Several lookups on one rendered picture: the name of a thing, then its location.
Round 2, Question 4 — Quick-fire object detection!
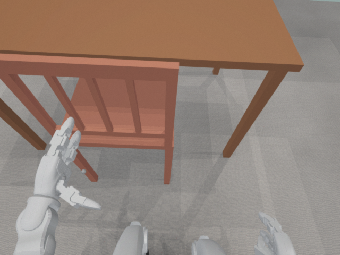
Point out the left robot forearm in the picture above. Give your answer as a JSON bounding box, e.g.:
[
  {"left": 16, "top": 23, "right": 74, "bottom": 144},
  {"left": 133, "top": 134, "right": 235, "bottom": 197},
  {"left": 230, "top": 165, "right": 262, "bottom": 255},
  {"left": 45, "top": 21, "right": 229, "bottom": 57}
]
[{"left": 13, "top": 195, "right": 61, "bottom": 255}]

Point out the left robot thigh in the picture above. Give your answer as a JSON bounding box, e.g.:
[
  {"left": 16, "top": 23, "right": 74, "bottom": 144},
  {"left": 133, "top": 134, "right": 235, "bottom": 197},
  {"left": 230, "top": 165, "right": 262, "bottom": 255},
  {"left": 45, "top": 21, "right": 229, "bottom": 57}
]
[{"left": 113, "top": 225, "right": 148, "bottom": 255}]

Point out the right robot thigh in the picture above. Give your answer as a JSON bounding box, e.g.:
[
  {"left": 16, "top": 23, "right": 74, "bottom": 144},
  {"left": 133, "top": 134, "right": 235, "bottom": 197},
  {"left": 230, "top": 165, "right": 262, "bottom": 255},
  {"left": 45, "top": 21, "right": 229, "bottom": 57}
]
[{"left": 191, "top": 239, "right": 227, "bottom": 255}]

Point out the robot left hand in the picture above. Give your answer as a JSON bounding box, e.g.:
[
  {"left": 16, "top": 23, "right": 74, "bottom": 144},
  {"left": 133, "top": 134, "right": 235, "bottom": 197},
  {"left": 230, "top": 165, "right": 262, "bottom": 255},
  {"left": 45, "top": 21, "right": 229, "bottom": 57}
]
[{"left": 33, "top": 117, "right": 101, "bottom": 210}]

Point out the chair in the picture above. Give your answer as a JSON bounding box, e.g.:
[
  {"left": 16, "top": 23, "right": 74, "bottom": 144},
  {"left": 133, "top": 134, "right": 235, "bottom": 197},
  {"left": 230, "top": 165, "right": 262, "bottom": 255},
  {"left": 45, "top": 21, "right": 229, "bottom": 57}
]
[{"left": 0, "top": 54, "right": 179, "bottom": 184}]

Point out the robot thigh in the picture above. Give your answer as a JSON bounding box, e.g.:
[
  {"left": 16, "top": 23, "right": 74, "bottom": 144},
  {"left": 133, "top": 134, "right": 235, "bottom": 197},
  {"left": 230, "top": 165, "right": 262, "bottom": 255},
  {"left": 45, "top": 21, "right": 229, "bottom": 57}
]
[
  {"left": 113, "top": 225, "right": 148, "bottom": 255},
  {"left": 191, "top": 239, "right": 227, "bottom": 255}
]

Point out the robot right hand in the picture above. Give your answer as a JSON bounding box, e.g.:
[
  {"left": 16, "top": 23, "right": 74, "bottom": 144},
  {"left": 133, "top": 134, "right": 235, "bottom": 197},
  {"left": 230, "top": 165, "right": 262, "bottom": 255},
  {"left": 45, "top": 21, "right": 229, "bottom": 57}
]
[{"left": 254, "top": 212, "right": 296, "bottom": 255}]

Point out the table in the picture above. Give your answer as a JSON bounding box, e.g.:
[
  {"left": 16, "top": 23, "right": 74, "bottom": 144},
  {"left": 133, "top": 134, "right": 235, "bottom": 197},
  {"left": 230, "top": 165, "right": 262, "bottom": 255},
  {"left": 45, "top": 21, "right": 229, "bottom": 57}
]
[{"left": 0, "top": 0, "right": 304, "bottom": 158}]

